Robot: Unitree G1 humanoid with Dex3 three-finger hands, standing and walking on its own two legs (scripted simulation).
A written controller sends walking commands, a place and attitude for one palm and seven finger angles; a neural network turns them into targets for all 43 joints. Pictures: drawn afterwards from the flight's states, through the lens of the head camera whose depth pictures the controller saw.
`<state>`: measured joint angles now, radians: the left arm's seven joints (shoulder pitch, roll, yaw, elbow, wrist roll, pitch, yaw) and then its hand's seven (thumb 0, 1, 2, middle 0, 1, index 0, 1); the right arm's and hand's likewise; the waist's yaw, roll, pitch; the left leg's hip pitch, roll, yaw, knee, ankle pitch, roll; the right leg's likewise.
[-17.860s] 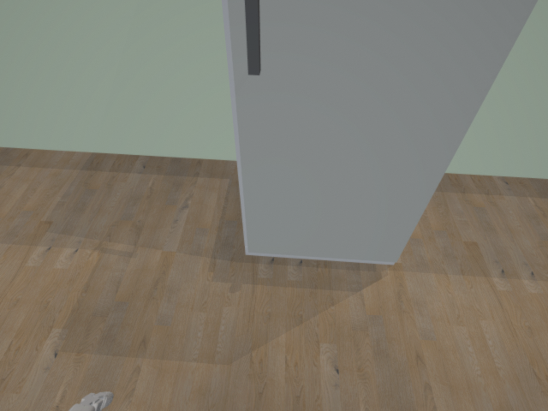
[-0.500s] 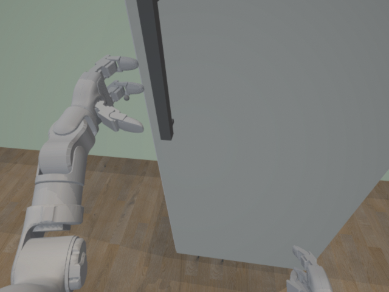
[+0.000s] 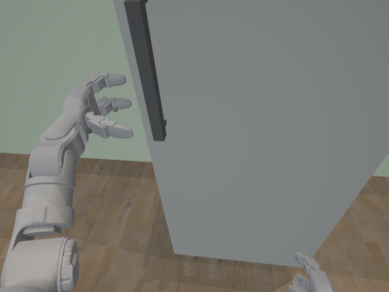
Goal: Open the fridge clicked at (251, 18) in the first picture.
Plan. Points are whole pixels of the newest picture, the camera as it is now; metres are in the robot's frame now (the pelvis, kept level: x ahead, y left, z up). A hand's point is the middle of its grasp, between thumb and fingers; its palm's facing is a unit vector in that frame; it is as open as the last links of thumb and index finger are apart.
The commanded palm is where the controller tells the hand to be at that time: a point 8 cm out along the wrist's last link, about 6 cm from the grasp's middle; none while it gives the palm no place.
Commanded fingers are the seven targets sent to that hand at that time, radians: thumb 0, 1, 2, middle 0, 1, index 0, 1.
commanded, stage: move the hooked fingers beside the handle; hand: left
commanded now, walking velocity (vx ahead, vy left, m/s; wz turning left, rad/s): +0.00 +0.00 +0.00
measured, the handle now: (152, 77) +0.45 +0.11 +0.26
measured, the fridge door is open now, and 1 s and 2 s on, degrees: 0 0 0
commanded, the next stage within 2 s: feel for the door with the fingertips in 1.72 s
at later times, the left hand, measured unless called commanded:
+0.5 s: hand (105, 103) +0.37 +0.18 +0.25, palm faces +0.00 -1.00 -0.06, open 14.0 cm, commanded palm +0.35 +0.22 +0.25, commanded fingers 0.00 -0.50 0.30 -0.30 -1.20 -0.30 -1.20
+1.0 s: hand (115, 91) +0.40 +0.17 +0.26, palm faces -0.01 -1.00 -0.04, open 13.9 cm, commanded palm +0.36 +0.22 +0.24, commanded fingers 0.00 -0.50 0.30 -0.30 -1.20 -0.30 -1.20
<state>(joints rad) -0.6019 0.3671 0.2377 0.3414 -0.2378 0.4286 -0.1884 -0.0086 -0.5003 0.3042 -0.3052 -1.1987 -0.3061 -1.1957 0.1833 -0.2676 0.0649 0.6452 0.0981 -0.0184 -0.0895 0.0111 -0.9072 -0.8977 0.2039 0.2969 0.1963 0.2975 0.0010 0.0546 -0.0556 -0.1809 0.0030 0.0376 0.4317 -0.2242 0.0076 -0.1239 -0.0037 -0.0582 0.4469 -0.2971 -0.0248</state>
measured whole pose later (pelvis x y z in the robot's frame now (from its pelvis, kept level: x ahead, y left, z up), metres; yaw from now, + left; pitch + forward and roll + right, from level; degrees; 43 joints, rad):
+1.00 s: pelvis +0.00 +0.00 +0.00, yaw +0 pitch -1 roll +0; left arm -0.74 0.39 0.23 0.47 -0.23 0.40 -0.18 -0.01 -0.50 0.30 -0.31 -1.20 -0.31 -1.20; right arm 0.19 -0.25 0.08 0.66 0.10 -0.02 -0.08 0.01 -0.91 -0.90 0.20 0.30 0.20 0.30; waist 0.00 0.05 -0.07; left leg -0.20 0.00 0.03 0.44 -0.23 0.01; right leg -0.14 0.00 -0.06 0.45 -0.30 -0.02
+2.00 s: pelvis +0.01 +0.00 +0.00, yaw +0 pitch -1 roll +1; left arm -0.64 0.30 0.20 0.23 -0.25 0.35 -0.18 -0.01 -0.50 0.30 -0.31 -1.20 -0.31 -1.20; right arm 0.20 -0.26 0.06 0.67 0.10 -0.04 -0.08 0.01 -0.91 -0.90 0.20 0.30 0.20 0.30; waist 0.01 0.05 -0.07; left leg -0.18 0.00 0.04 0.45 -0.25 0.01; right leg -0.12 -0.01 -0.06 0.45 -0.32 -0.02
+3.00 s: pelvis +0.00 +0.00 +0.00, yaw +1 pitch -2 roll +1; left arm -0.59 0.24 0.15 0.14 -0.24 0.48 -0.08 -0.01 -0.50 0.30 -0.30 -1.20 -0.30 -1.23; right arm 0.12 -0.23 0.08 0.64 0.09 0.00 -0.07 0.01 -0.91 -0.90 0.20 0.30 0.20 0.30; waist 0.03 0.06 -0.05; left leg -0.18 0.00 0.02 0.44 -0.23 0.01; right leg -0.11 -0.01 -0.07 0.46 -0.31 -0.03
